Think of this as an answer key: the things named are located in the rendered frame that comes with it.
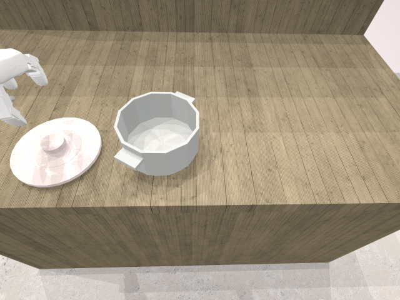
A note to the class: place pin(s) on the table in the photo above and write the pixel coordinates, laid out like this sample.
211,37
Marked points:
299,132

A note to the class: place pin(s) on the pot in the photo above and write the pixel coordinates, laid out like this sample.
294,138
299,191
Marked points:
158,133

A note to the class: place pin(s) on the left robot hand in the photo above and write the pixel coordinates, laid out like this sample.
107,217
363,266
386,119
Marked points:
13,63

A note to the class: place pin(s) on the knob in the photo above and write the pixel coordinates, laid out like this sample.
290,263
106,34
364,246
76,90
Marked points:
53,143

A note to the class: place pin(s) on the lid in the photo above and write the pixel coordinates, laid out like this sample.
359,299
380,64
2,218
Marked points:
32,166

